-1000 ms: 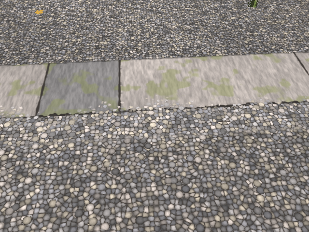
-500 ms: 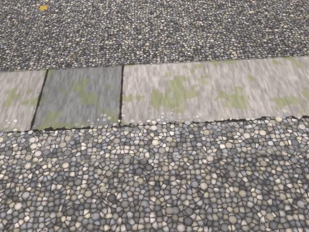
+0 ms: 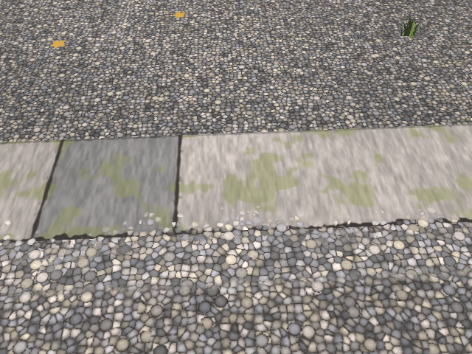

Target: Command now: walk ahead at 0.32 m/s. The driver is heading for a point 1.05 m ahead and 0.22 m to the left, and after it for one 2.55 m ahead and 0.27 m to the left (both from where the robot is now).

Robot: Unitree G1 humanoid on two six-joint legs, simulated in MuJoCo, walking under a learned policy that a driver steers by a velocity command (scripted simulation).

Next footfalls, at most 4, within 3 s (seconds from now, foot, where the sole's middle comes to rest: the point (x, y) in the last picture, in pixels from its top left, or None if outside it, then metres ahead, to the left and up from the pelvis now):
0.52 left None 0.40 0.14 -0.77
1.04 right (233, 290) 0.72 0.04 -0.77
1.54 left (125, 248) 0.88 0.40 -0.77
2.04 right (188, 192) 1.12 0.20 -0.77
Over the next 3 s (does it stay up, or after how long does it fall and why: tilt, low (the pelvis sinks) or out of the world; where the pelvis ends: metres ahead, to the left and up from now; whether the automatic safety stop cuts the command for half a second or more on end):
stays up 1.04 0.32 0.01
